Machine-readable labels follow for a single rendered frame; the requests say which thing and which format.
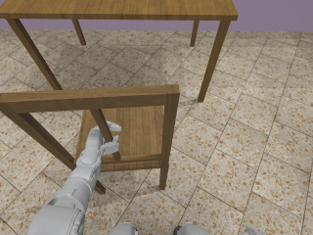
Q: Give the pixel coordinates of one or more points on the robot left hand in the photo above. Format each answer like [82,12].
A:
[97,141]

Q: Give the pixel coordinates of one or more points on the robot right hand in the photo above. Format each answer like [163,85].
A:
[253,231]

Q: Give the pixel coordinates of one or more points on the left robot forearm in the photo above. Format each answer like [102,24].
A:
[80,185]

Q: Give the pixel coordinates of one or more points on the left robot upper arm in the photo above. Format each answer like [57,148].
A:
[57,220]

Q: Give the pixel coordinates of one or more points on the chair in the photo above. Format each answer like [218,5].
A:
[146,134]

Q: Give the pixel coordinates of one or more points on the right robot shin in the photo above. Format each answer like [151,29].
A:
[187,223]

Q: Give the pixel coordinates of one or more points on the table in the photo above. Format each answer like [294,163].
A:
[137,10]

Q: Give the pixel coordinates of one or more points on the right robot thigh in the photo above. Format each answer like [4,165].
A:
[191,229]

